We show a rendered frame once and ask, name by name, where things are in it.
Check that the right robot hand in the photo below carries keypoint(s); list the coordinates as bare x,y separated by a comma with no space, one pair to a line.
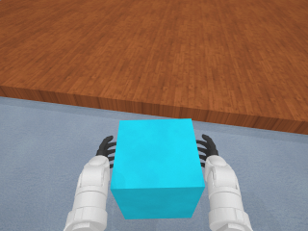
210,151

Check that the left robot hand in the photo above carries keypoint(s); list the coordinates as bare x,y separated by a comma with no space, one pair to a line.
103,149

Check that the carton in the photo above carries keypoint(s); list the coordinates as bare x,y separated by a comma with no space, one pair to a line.
157,171

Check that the right robot forearm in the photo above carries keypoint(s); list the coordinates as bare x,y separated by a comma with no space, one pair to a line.
226,206

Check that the left robot forearm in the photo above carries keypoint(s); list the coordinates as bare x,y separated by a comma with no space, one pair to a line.
89,206

